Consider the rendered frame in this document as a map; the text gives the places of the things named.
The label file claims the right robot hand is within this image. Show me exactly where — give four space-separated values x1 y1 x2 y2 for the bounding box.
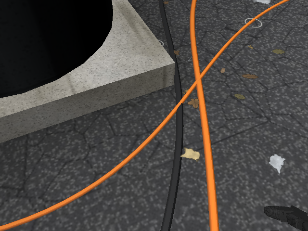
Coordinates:
264 205 308 231

